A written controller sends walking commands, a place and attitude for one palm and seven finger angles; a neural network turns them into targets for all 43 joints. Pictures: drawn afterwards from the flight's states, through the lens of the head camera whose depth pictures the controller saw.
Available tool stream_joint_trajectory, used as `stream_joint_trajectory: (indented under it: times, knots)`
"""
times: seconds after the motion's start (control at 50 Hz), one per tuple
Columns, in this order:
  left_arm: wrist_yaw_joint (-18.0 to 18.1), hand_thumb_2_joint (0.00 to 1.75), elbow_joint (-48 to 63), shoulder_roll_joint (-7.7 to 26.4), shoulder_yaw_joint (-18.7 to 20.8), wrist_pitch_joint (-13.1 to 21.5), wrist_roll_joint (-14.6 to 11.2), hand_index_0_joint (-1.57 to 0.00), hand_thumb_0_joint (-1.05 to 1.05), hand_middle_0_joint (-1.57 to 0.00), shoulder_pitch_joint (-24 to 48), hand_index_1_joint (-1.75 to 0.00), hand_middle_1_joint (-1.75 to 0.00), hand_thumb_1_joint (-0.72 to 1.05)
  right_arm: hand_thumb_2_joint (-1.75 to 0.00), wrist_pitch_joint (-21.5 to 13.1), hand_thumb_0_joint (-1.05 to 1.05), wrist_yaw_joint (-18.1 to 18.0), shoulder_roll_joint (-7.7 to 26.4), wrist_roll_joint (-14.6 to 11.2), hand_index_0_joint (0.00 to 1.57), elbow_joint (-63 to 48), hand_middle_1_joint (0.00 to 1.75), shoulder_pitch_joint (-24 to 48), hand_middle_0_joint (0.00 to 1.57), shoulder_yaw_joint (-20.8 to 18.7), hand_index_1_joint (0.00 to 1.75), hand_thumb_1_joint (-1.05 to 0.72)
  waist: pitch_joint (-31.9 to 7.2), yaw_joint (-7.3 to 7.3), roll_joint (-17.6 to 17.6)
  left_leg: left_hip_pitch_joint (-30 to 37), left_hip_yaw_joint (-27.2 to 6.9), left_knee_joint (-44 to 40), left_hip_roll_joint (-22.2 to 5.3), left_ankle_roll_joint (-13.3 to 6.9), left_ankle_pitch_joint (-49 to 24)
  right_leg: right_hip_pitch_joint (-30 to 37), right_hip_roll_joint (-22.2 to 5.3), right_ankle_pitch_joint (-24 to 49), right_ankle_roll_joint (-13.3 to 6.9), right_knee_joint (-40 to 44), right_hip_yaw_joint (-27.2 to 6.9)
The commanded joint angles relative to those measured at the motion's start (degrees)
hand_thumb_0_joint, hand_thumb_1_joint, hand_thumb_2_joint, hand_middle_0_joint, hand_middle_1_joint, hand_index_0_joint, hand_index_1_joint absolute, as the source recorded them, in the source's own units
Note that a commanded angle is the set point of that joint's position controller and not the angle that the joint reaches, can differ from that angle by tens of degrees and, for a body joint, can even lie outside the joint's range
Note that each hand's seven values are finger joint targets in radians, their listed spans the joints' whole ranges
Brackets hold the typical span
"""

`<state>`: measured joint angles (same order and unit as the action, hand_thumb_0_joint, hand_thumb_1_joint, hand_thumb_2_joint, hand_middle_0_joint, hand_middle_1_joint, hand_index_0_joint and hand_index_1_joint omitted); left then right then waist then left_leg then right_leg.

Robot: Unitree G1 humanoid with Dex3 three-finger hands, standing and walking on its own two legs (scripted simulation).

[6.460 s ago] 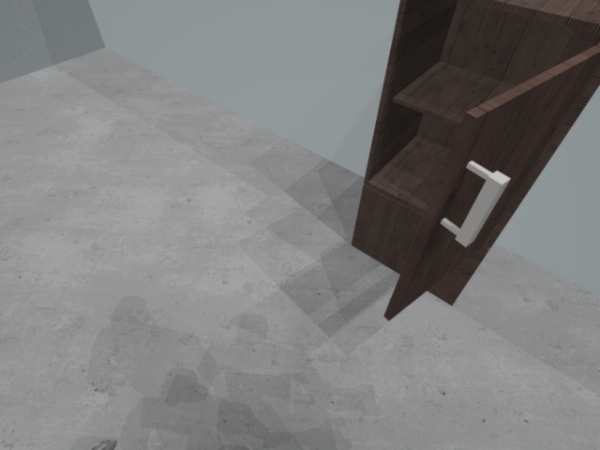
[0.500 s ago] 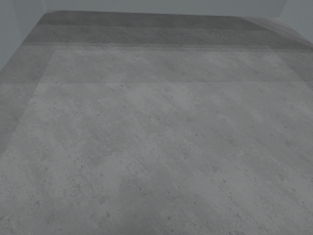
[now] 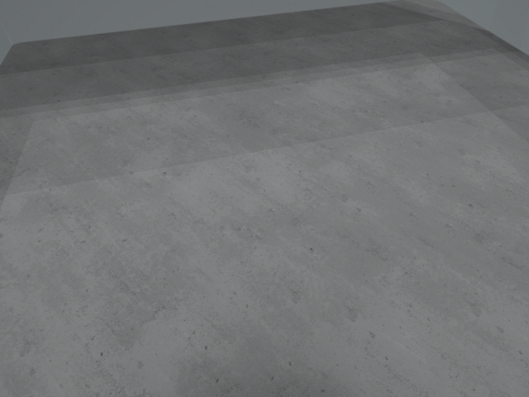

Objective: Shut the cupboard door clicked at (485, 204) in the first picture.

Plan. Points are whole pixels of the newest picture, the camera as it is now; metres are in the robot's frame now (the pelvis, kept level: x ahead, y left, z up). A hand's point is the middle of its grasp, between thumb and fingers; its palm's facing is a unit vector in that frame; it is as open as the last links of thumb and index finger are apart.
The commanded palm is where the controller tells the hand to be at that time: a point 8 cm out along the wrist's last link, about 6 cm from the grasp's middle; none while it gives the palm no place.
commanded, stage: walk around to get in front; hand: left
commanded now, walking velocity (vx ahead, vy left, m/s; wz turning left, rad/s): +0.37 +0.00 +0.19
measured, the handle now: out of the picture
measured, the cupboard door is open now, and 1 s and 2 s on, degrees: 76 76 76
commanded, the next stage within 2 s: walk to a spot facing it in 0.12 s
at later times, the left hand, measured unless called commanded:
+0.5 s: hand (141, 384) +0.18 +0.24 -0.18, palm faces +0.21 -0.96 -0.17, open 7.4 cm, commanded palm none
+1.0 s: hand (159, 331) +0.25 +0.21 -0.13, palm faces +0.42 -0.87 -0.27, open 7.4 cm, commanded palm none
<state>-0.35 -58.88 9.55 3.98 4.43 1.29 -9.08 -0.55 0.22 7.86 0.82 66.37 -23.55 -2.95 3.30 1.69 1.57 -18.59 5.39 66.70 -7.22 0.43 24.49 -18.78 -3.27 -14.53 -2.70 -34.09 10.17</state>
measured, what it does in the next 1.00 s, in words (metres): walks ahead, turning left: left foot, then right foot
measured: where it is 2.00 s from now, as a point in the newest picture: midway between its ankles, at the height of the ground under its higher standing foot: outside the picture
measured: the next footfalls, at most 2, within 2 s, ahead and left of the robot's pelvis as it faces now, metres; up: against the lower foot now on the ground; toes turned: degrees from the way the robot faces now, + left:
left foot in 0.34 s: +0.29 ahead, +0.15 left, +0.00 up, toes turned +14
right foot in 0.80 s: +0.31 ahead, -0.08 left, +0.00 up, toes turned +15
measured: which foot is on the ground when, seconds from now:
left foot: up 0.00-0.32, down 0.34-0.80, up 0.82-1.00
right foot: down 0.00-0.34, up 0.36-0.78, down 0.80-1.00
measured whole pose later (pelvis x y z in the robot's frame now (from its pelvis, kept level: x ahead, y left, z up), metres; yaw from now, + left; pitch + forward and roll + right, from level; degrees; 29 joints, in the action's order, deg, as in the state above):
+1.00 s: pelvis +0.24 +0.00 +0.01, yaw +26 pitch +0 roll +3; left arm 1.4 -50.4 9.1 2.0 -0.3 1.3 -10.8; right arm 4.7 1.5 14.9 1.2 52.9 -12.0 -6.0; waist 3.6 2.1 1.6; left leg -30.9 0.8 65.6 -0.7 3.7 21.5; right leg -12.5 -6.1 -16.5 -0.9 -29.2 9.8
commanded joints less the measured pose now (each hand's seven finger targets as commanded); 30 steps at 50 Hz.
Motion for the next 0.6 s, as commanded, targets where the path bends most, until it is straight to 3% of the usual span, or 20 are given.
stream_joint_trajectory:
  times: [0.0, 0.04, 0.08, 0.18, 0.22, 0.26, 0.28, 0.3, 0.32, 0.34, 0.36, 0.38, 0.4, 0.42, 0.44, 0.46, 0.5, 0.58]
  knots:
    - [1.4, 0.90, -1.2, 4.9, 0.1, 0.1, 0.4, -0.20, 0.00, -0.20, -9.3, -0.30, -0.30, 0.90, -0.90, -1.4, 0.00, 0.0, 2.1, 0.7, 0.20, -6.4, 0.30, 3.4, 0.20, -0.6, 0.30, -0.90, 0.2, -1.87, -7.4, -14.4, -2.9, 0.7, -3.6, 0.4, -6.9, 6.1, -15.9, 2.4, -5.1, 23.1, -14.8]
    - [1.6, 0.90, -1.0, 4.4, 0.2, 0.5, 0.6, -0.20, 0.00, -0.20, -8.2, -0.30, -0.30, 0.90, -0.90, -0.6, 0.00, 0.4, 1.1, 0.9, 0.20, -6.3, 0.30, 1.6, 0.20, -0.7, 0.30, -0.90, 1.0, 0.05, -7.6, -13.2, -2.0, -4.6, -3.3, 1.2, -9.2, 3.9, -14.3, 2.4, -4.9, 24.4, -10.2]
    - [1.3, 0.90, -1.3, 4.9, -0.2, 0.7, 0.3, -0.20, 0.00, -0.20, -8.8, -0.30, -0.30, 0.90, -0.90, -0.4, 0.00, 1.0, 1.4, 0.8, 0.20, -8.0, 0.30, 4.9, 0.20, -0.6, 0.30, -0.90, 2.4, -0.36, -7.6, -13.6, -0.9, -10.0, -2.8, 1.5, -12.4, 3.9, -13.3, 3.2, -4.7, 25.5, -7.9]
    - [1.4, 0.90, -2.5, 6.9, -0.3, 1.1, 0.2, -0.20, 0.00, -0.20, -10.4, -0.30, -0.30, 0.90, -0.90, -1.3, 0.00, 2.1, 2.6, 0.5, 0.20, -11.4, 0.30, 12.6, 0.20, -0.5, 0.30, -0.90, 3.6, -1.62, -7.7, -12.2, 1.0, -23.8, -1.6, 0.7, -15.7, 9.7, -13.8, 8.3, -3.9, 23.6, -4.9]
    - [1.6, 0.90, -3.2, 7.2, -0.3, 0.7, 0.4, -0.20, 0.00, -0.20, -11.2, -0.30, -0.30, 0.90, -0.90, -1.5, 0.00, 2.0, 3.1, 0.4, 0.20, -12.0, 0.30, 13.8, 0.20, -0.4, 0.30, -0.90, 4.0, -1.90, -6.2, -10.3, 1.6, -27.0, -0.6, -0.1, -14.6, 12.2, -14.5, 14.9, -3.6, 20.9, -4.4]
    - [1.8, 0.90, -3.0, 7.9, 0.0, 0.3, 0.2, -0.20, 0.00, -0.20, -10.8, -0.30, -0.30, 0.90, -0.90, -1.8, 0.00, 1.6, 4.5, 0.6, 0.20, -11.5, 0.30, 11.0, 0.20, -0.5, 0.30, -0.90, 1.9, -0.36, -5.4, -4.6, 2.7, -31.0, 1.3, -1.1, -14.8, 14.9, -14.2, 26.7, -2.0, 12.9, -0.9]
    - [2.0, 0.90, -2.7, 8.3, 0.2, 0.0, 0.0, -0.20, 0.00, -0.20, -10.9, -0.30, -0.30, 0.90, -0.90, -1.9, 0.00, 1.3, 6.4, 0.8, 0.20, -10.1, 0.30, 5.6, 0.20, -0.9, 0.30, -0.90, -1.6, 1.88, -3.6, 3.2, 2.8, -34.7, 3.0, -1.5, -18.8, 14.3, -12.8, 30.0, -0.2, 3.5, 1.3]
    - [1.7, 0.90, -1.9, 7.9, 0.3, -0.4, -0.4, -0.20, 0.00, -0.20, -12.1, -0.30, -0.30, 0.90, -0.90, -2.0, 0.00, 0.8, 10.6, 1.2, 0.20, -8.9, 0.30, -1.3, 0.20, -1.9, 0.30, -0.90, -7.7, 4.26, 3.8, 15.2, -1.8, -36.9, 0.4, -3.3, -31.1, 8.4, -9.0, 22.9, 2.5, -10.0, 3.5]
    - [1.3, 0.90, -0.4, 5.2, 0.0, -0.9, -1.4, -0.20, 0.00, -0.20, -14.1, -0.30, -0.30, 0.90, -0.90, -2.0, 0.00, 0.1, 17.9, 1.3, 0.20, -8.9, 0.30, -5.8, 0.20, -3.3, 0.30, -0.90, -13.3, 4.55, 19.5, 26.5, -21.1, -39.1, -13.9, -9.9, -52.0, -5.6, -0.3, -9.8, 6.0, -28.2, 4.2]
    - [1.6, 0.90, 1.9, 5.6, -0.2, -1.0, -1.1, -0.20, 0.00, -0.20, -11.8, -0.30, -0.30, 0.90, -0.90, -1.4, 0.00, -0.5, 19.0, 0.3, 0.20, -8.8, 0.30, -5.8, 0.20, -2.8, 0.30, -0.90, -14.3, 4.31, 15.8, 24.9, -26.9, -43.0, -18.8, -14.1, -54.8, -8.9, 1.3, -23.9, 5.3, -38.5, -3.1]
    - [1.9, 0.90, 2.3, 4.8, -0.3, -1.6, -1.1, -0.20, 0.00, -0.20, -9.6, -0.30, -0.30, 0.90, -0.90, -1.7, 0.00, -1.2, 18.2, 0.1, 0.20, -9.3, 0.30, -2.2, 0.20, -2.6, 0.30, -0.90, -14.4, 3.38, 13.7, 22.8, -26.9, -44.0, -18.7, -14.6, -49.2, -13.6, -0.3, -20.0, 5.4, -42.7, -7.5]
    - [1.7, 0.90, 2.8, 4.7, 0.0, -1.7, -0.8, -0.20, 0.00, -0.20, -7.0, -0.30, -0.30, 0.90, -0.90, -1.7, 0.00, -1.3, 16.0, 0.1, 0.20, -10.5, 0.30, 1.5, 0.20, -2.4, 0.30, -0.90, -10.7, 2.73, 11.4, 17.7, -25.1, -44.9, -16.9, -14.1, -42.6, -15.8, -2.2, -16.5, 5.7, -43.7, -9.1]
    - [1.4, 0.90, 2.9, 5.0, 0.3, -1.9, -0.4, -0.20, 0.00, -0.20, -5.9, -0.30, -0.30, 0.90, -0.90, -1.8, 0.00, -1.3, 13.3, 0.3, 0.20, -11.6, 0.30, 4.9, 0.20, -1.8, 0.30, -0.90, -7.4, 1.46, 7.1, 11.9, -21.7, -45.6, -13.6, -12.2, -40.3, -14.5, -3.5, -13.3, 6.0, -41.4, -9.8]
    - [1.0, 0.90, 2.5, 4.6, 0.4, -2.5, -0.4, -0.20, 0.00, -0.20, -6.5, -0.30, -0.30, 0.90, -0.90, -1.9, 0.00, -1.3, 12.1, 0.3, 0.20, -12.4, 0.30, 8.5, 0.20, -1.5, 0.30, -0.90, -5.6, -0.74, 4.0, 7.2, -17.3, -46.5, -11.2, -10.3, -39.2, -12.4, -4.1, -10.5, 6.5, -38.3, -9.3]
    - [1.1, 0.90, 2.5, 3.8, 0.6, -3.3, -0.5, -0.20, 0.00, -0.20, -8.3, -0.30, -0.30, 0.90, -0.90, -1.8, 0.00, -1.1, 12.0, 0.4, 0.20, -13.3, 0.30, 10.2, 0.20, -1.5, 0.30, -0.90, -6.6, -1.72, 3.9, 3.8, -14.2, -47.4, -9.3, -9.2, -36.0, -8.8, -3.6, -9.2, 6.7, -35.7, -8.9]
    - [1.2, 0.90, 2.4, 3.7, 0.7, -4.0, -0.5, -0.20, 0.00, -0.20, -9.6, -0.30, -0.30, 0.90, -0.90, -1.6, 0.00, -0.9, 12.2, 0.3, 0.20, -13.7, 0.30, 11.5, 0.20, -1.5, 0.30, -0.90, -7.0, -2.47, 5.0, 2.1, -13.4, -48.7, -8.2, -9.0, -31.8, -7.4, -3.3, -7.8, 7.0, -34.4, -8.6]
    - [1.3, 0.90, 3.4, 4.2, 1.1, -5.0, -0.3, -0.20, 0.00, -0.20, -9.7, -0.30, -0.30, 0.90, -0.90, -1.0, 0.00, -0.7, 12.1, 0.3, 0.20, -14.3, 0.30, 12.0, 0.20, -1.9, 0.30, -0.90, -7.1, -2.51, 5.3, 1.0, -14.4, -50.7, -7.1, -9.1, -23.5, -7.7, -3.0, -5.9, 7.3, -31.9, -8.5]
    - [1.5, 0.90, 7.3, 4.4, 1.4, -5.7, -0.3, -0.20, 0.00, -0.20, -4.6, -0.30, -0.30, 0.90, -0.90, 0.0, 0.00, -0.4, 13.1, 0.7, 0.20, -15.1, 0.30, 11.1, 0.20, -3.0, 0.30, -0.90, -5.9, -1.30, 3.7, 1.1, -19.3, -51.5, -7.3, -10.5, -15.2, -9.2, -2.3, -6.5, 7.7, -24.5, -9.0]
